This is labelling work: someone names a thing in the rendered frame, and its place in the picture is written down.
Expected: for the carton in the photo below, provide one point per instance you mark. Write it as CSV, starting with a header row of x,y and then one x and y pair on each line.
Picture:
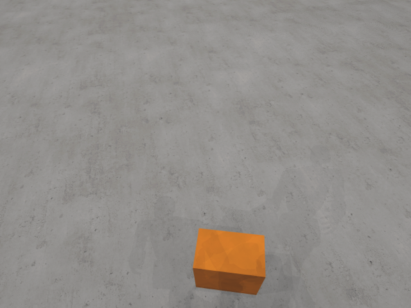
x,y
229,261

